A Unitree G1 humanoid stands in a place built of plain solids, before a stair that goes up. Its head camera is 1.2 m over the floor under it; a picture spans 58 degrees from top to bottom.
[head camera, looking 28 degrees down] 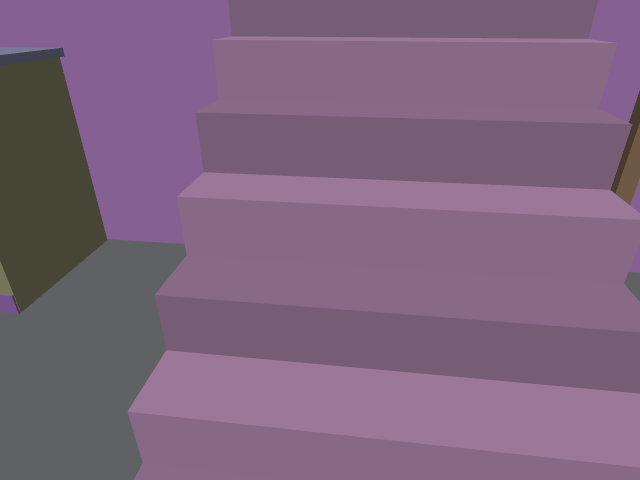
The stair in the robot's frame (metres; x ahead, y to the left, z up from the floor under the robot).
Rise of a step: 0.19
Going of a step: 0.21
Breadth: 1.22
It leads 7 degrees to the right of straight ahead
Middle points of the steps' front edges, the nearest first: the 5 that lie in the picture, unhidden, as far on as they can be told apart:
0.63 -0.15 0.37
0.83 -0.18 0.56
1.04 -0.21 0.74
1.24 -0.23 0.93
1.45 -0.26 1.12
